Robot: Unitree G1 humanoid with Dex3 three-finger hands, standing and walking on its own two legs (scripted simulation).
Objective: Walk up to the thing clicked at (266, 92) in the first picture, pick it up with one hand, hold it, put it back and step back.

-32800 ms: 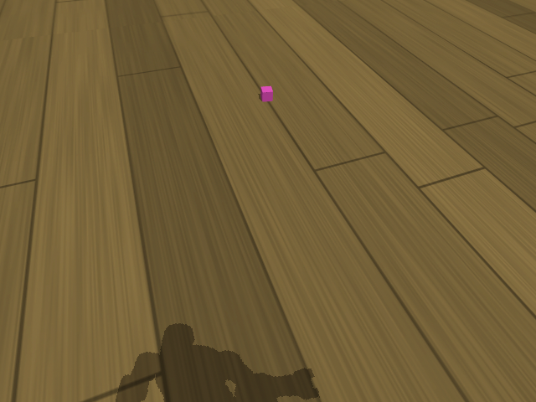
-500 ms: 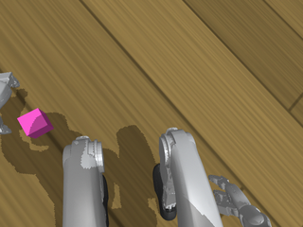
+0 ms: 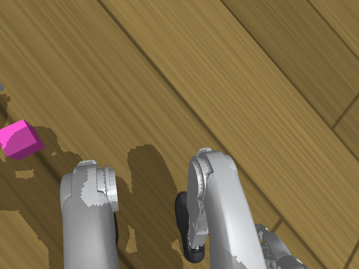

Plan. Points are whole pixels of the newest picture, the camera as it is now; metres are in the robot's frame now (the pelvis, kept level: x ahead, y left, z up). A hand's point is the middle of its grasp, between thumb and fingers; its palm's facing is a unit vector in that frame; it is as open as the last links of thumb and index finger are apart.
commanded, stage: home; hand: left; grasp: from above
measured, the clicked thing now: (21, 140) +0.41 +0.35 -0.28
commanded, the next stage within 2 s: none
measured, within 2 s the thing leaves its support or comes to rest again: neither
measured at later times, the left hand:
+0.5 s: hand out of the picture +0.32 +0.30 +0.04, palm faces -0.29 -0.51 -0.81, open 8.4 cm
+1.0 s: hand out of the picture +0.23 +0.22 +0.26, palm faces +0.10 -0.94 -0.34, open 7.4 cm
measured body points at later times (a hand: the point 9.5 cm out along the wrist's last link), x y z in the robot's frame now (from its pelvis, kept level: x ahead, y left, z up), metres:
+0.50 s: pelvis +0.01 +0.00 +0.14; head +0.18 +0.05 +0.56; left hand +0.33 +0.33 +0.08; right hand +0.18 -0.26 +0.03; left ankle +0.08 +0.12 -0.28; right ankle +0.11 -0.13 -0.28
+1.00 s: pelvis +0.06 +0.00 +0.33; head +0.13 +0.03 +0.78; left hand +0.23 +0.27 +0.28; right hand +0.26 -0.21 +0.26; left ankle +0.08 +0.12 -0.28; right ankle +0.11 -0.13 -0.28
